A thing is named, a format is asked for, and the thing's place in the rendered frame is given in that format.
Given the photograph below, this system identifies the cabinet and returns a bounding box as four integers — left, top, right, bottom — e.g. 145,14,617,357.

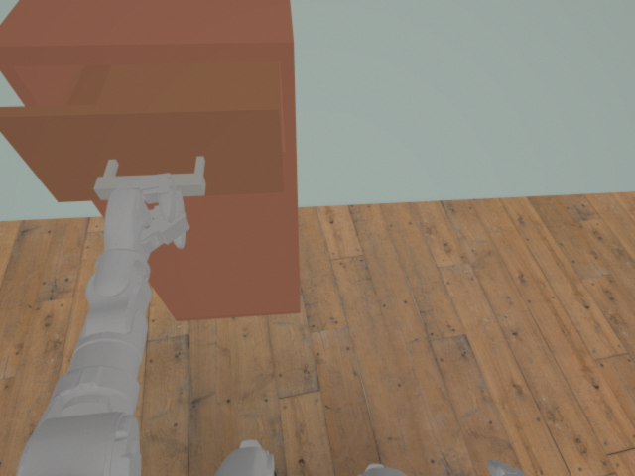
0,0,301,321

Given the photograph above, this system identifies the left robot thigh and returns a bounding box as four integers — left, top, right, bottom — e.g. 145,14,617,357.
215,447,274,476

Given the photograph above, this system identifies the drawer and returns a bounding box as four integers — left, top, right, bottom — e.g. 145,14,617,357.
0,61,284,202

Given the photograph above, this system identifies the left robot hand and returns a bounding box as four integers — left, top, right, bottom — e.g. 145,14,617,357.
104,173,189,261

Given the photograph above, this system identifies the handle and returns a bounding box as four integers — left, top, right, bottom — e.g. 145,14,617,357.
94,156,206,200

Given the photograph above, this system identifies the robot left forearm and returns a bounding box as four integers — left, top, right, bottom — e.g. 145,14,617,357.
16,249,152,476

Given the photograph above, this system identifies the robot left shin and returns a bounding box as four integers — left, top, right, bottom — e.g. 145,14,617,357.
239,439,262,448

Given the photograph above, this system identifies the left robot upper arm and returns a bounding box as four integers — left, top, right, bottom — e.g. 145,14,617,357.
22,412,141,476

